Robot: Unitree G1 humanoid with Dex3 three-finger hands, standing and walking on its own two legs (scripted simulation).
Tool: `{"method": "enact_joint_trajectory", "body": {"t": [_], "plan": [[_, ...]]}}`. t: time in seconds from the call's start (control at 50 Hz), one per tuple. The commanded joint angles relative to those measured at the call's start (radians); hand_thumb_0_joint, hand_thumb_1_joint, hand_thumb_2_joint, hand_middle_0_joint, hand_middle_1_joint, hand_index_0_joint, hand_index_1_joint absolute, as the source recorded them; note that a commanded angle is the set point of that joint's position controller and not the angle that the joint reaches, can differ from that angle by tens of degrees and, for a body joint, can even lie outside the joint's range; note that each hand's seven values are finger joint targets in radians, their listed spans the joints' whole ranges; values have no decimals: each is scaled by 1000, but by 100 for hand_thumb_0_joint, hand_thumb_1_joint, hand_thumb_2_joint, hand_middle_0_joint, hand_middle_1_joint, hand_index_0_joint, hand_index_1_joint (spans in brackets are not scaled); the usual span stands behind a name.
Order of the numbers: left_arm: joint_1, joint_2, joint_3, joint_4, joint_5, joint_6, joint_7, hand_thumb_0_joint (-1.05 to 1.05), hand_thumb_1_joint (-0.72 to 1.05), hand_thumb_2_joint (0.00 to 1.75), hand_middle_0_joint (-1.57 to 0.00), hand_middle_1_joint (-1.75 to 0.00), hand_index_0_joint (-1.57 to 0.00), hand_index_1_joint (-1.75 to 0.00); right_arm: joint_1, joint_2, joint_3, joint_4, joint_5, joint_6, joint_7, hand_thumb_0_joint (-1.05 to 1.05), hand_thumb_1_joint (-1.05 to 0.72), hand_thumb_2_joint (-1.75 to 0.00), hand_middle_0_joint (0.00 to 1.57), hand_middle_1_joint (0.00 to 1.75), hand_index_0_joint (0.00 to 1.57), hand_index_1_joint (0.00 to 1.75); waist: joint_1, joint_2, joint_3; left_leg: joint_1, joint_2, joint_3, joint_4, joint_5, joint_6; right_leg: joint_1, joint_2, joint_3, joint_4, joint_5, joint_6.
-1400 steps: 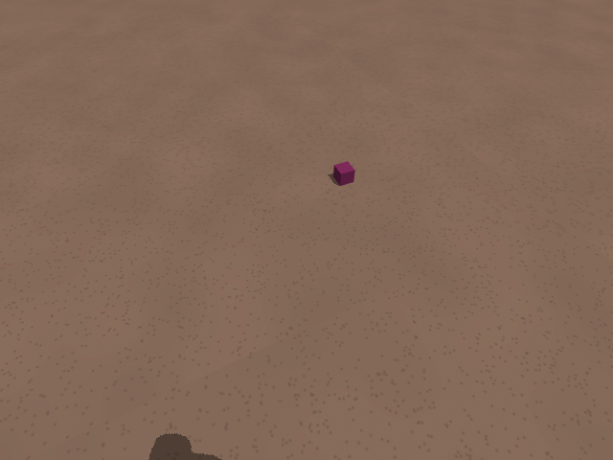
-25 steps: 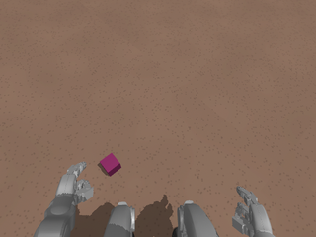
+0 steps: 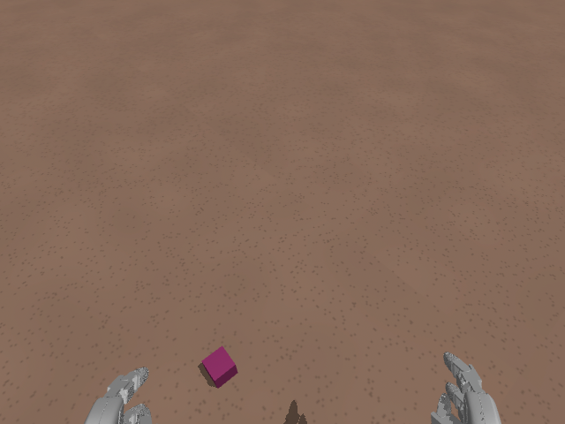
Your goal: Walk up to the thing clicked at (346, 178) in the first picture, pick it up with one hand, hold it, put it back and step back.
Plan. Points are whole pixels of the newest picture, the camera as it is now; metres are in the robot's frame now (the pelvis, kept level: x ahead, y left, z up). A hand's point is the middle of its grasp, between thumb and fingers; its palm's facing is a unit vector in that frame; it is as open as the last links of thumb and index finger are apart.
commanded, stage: home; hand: left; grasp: from above
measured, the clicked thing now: (220, 367) +0.46 +0.21 -0.68
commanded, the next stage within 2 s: stand in 1.90 s
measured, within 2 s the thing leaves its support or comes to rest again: neither
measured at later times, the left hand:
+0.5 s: hand out of the picture +0.15 +0.18 -0.05, palm faces +0.04 -0.98 -0.20, open 7.7 cm
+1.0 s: hand out of the picture +0.16 +0.18 -0.05, palm faces +0.04 -0.98 -0.20, open 7.4 cm
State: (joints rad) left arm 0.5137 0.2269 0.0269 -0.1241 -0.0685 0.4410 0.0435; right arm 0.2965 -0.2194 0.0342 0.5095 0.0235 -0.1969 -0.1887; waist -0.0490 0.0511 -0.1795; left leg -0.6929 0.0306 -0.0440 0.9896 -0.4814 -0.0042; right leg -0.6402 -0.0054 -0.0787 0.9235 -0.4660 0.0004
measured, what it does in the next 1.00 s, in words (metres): stands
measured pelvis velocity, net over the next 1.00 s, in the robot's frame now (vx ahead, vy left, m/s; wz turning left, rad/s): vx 0.00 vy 0.00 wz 0.00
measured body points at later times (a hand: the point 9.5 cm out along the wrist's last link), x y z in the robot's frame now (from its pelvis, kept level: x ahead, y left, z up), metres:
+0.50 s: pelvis -0.01 +0.00 +0.00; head +0.01 +0.00 +0.45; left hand +0.15 +0.23 -0.03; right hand +0.14 -0.24 -0.07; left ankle +0.01 +0.12 -0.68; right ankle +0.00 -0.12 -0.68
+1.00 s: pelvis +0.00 +0.00 +0.00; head +0.02 +0.01 +0.45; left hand +0.16 +0.23 -0.04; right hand +0.16 -0.24 -0.06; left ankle +0.01 +0.12 -0.68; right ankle +0.00 -0.12 -0.68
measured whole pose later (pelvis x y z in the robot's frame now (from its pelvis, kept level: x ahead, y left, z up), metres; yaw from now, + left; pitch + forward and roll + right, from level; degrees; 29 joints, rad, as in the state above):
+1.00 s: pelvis +0.00 +0.00 +0.00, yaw +0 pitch +10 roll -3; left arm 0.50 0.23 0.02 -0.11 -0.06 0.44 0.02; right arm 0.29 -0.22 0.03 0.54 0.01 -0.24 -0.19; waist -0.04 0.04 -0.15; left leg -0.69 0.03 -0.04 1.00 -0.49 0.00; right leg -0.64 -0.01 -0.08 0.94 -0.47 0.00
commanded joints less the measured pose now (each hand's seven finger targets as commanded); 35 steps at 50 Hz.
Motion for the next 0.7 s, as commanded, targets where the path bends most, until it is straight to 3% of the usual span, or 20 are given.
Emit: {"method": "enact_joint_trajectory", "body": {"t": [0.0,0.12,0.14,0.18,0.2,0.22,0.4,0.6,0.68], "plan": [[-37,94,55,-173,15,-40,-13,0,90,90,-20,-30,-20,-30,-59,-122,-50,-143,-11,-71,-15,0,-90,-90,20,30,20,30,-7,-9,-34,99,-32,5,-156,203,25,36,23,7,-153,183,-2],[-54,107,70,-193,16,-55,-16,0,88,89,-20,-30,-20,-30,-67,-125,-51,-140,-15,-83,-9,0,-90,-90,20,30,20,30,-1,13,-61,115,-34,2,-155,209,22,58,22,10,-145,188,-3],[-50,105,67,-181,19,-57,-14,0,81,85,-19,-28,-19,-28,-73,-125,-51,-139,-16,-86,-9,0,-90,-90,20,30,20,30,3,10,-51,111,-32,-1,-158,209,21,57,24,6,-143,188,-2],[-47,103,65,-186,20,-61,-12,0,87,88,-20,-30,-20,-30,-69,-123,-51,-137,-16,-87,-10,0,-90,-90,20,30,20,30,0,14,-81,126,-34,4,-150,233,21,69,22,13,-140,212,-4],[-46,107,64,-188,21,-61,-11,0,79,82,-19,-28,-19,-28,-74,-124,-51,-139,-15,-86,-9,0,-90,-90,20,30,20,30,5,17,-62,116,-34,4,-150,228,22,62,22,12,-143,210,-2],[-44,103,60,-181,19,-62,-11,0,86,88,-20,-29,-20,-29,-75,-126,-48,-138,-14,-85,-8,0,-90,-90,20,30,20,30,1,5,-51,112,-32,0,-159,208,23,59,24,9,-145,190,-3],[-36,97,60,-170,13,-61,-12,0,85,87,-19,-29,-19,-29,-86,-125,-47,-139,-14,-90,-10,0,-90,-90,20,30,20,30,15,-12,-36,86,-32,1,-170,139,23,47,23,8,-156,126,-2],[-31,107,70,-178,15,-63,-12,0,90,90,-20,-30,-20,-30,-73,-123,-52,-133,-15,-97,-13,0,-90,-90,20,30,20,30,12,-16,-70,92,-31,4,-149,187,23,60,22,14,-142,171,-1],[-34,104,63,-175,19,-62,-12,0,90,90,-20,-30,-20,-30,-75,-123,-51,-130,-15,-98,-14,0,-90,-90,20,30,20,30,12,1,-39,81,-30,5,-158,147,21,39,22,14,-147,135,-2]]}}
